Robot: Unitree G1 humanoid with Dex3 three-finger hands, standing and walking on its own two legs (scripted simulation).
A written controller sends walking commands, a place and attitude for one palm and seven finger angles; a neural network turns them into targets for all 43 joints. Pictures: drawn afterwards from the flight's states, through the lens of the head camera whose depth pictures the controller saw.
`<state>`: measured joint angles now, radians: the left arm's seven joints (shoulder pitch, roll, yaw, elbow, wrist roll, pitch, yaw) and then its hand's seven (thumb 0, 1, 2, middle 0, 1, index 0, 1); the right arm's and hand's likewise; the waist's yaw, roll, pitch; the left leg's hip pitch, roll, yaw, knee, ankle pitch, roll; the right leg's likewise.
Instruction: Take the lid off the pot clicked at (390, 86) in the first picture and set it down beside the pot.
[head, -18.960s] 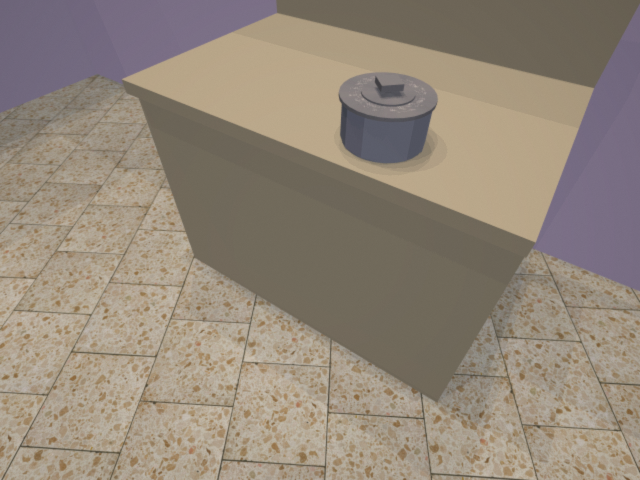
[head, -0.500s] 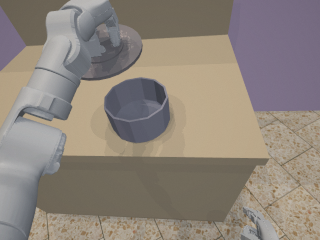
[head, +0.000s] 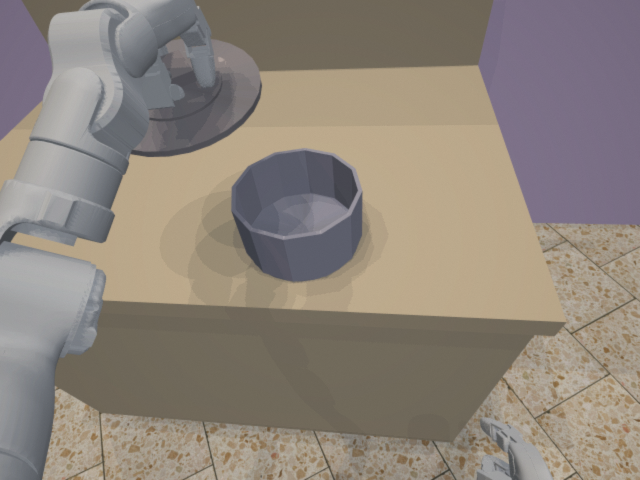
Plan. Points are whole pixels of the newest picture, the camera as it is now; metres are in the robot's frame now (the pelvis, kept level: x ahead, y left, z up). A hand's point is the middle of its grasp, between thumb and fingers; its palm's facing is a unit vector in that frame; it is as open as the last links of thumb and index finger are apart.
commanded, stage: move the lid sideways beside the pot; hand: left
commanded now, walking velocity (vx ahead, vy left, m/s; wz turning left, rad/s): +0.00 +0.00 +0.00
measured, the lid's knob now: (168, 72) +0.49 +0.17 +0.28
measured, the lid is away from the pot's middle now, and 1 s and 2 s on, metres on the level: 0.12 0.25 0.23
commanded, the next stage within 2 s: lower the lid onto the table in 1.16 s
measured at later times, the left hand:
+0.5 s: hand (125, 77) +0.46 +0.21 +0.29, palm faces -0.14 -0.01 -0.99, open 6.1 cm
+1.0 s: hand (65, 88) +0.45 +0.28 +0.28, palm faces -0.18 -0.04 -0.98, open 6.1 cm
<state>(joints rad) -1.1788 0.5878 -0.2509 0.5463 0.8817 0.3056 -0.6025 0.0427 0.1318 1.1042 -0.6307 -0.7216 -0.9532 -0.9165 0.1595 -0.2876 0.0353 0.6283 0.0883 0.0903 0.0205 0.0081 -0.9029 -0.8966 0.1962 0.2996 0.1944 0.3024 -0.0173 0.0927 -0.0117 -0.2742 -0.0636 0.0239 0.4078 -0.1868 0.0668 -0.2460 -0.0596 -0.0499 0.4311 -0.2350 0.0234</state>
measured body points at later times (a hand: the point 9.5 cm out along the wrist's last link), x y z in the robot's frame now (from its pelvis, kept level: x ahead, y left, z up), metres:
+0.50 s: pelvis +0.00 +0.00 +0.00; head +0.03 -0.03 +0.45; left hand +0.46 +0.21 +0.34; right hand +0.12 -0.26 -0.13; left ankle +0.01 +0.08 -0.74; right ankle -0.01 -0.14 -0.74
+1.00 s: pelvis +0.00 -0.01 +0.00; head +0.05 -0.03 +0.45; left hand +0.46 +0.28 +0.34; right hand +0.12 -0.27 -0.12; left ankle +0.01 +0.08 -0.74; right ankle -0.01 -0.14 -0.74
